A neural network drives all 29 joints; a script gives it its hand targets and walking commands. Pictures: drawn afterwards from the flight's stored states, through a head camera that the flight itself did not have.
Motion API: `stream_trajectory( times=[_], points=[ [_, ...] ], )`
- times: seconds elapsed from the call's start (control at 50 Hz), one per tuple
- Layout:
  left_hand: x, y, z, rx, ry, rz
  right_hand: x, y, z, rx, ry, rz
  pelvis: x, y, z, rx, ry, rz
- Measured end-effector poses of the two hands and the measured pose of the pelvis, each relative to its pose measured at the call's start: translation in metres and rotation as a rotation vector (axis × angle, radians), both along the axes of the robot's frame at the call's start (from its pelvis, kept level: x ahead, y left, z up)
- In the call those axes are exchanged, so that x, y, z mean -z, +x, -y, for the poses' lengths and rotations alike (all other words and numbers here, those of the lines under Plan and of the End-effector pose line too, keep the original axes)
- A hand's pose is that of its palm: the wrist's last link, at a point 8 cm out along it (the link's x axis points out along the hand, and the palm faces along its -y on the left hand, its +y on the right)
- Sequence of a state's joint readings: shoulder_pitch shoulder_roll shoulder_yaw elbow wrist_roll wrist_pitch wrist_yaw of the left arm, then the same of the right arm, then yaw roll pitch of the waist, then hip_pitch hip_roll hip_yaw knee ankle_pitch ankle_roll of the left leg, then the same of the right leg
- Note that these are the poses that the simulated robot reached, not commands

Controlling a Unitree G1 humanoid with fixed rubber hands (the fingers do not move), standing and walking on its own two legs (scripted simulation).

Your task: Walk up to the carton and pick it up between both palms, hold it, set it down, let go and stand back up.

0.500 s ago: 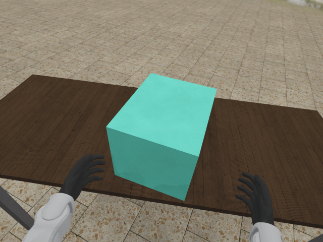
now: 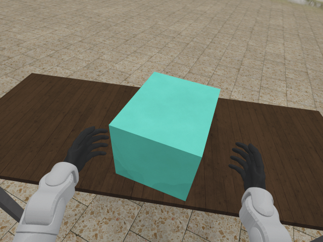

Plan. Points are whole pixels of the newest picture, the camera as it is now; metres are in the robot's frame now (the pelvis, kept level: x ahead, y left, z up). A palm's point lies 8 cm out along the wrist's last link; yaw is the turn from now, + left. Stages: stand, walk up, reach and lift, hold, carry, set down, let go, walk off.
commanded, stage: reach and lift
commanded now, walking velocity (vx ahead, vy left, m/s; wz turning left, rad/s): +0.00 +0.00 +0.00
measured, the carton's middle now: (168, 130) +0.44 -0.01 +0.03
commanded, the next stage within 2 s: none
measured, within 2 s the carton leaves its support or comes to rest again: neither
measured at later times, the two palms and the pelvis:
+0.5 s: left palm (88, 128) +0.33 +0.20 +0.13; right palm (245, 150) +0.30 -0.18 +0.13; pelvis +0.00 +0.00 +0.00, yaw +0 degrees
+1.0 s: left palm (93, 96) +0.38 +0.19 +0.19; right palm (248, 122) +0.34 -0.18 +0.18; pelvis -0.02 +0.00 +0.00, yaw +0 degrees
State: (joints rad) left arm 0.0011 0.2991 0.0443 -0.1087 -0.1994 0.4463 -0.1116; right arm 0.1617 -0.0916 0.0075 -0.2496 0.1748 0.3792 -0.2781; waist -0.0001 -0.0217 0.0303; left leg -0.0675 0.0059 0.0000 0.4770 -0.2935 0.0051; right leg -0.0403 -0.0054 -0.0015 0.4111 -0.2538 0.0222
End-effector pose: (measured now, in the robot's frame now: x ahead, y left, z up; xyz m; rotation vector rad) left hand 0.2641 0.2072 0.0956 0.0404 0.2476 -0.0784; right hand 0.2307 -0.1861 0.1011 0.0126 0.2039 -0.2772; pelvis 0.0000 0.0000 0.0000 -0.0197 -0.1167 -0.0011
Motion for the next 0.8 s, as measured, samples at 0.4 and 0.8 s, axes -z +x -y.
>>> stream_trajectory(
  times=[0.4, 0.8],
  points=[
    [-0.038, 0.061, 0.009, 0.034, 0.008, -0.009, -0.035, 0.058, -0.007, -0.013, -0.005, 0.019, -0.001, -0.006, 0.000, 0.000, -0.001, 0.005],
    [-0.083, 0.085, 0.014, 0.042, 0.036, 0.060, -0.064, 0.083, -0.013, -0.016, 0.025, 0.101, -0.001, -0.012, 0.000, 0.000, 0.000, 0.012]
  ],
)
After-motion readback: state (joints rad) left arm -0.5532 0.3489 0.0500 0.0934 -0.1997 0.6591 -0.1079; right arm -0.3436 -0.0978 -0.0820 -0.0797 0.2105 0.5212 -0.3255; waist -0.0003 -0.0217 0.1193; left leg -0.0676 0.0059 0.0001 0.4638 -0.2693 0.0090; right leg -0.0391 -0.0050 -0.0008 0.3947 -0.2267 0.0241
